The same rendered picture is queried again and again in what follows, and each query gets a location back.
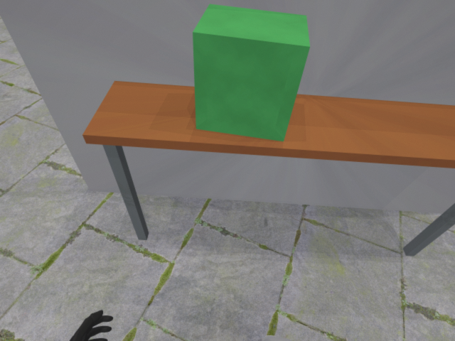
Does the table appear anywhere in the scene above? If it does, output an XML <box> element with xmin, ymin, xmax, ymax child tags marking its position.
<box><xmin>83</xmin><ymin>81</ymin><xmax>455</xmax><ymax>256</ymax></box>

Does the left robot hand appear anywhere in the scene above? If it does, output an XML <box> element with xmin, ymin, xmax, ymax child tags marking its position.
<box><xmin>70</xmin><ymin>310</ymin><xmax>113</xmax><ymax>341</ymax></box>

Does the carton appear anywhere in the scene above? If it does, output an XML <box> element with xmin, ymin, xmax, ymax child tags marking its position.
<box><xmin>193</xmin><ymin>4</ymin><xmax>310</xmax><ymax>141</ymax></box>

